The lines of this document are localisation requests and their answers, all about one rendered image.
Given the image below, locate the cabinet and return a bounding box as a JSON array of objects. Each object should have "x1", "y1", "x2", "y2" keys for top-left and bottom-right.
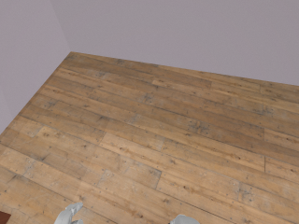
[{"x1": 0, "y1": 211, "x2": 11, "y2": 224}]

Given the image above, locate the robot left hand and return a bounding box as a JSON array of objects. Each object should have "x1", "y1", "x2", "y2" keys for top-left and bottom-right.
[{"x1": 54, "y1": 202, "x2": 84, "y2": 224}]

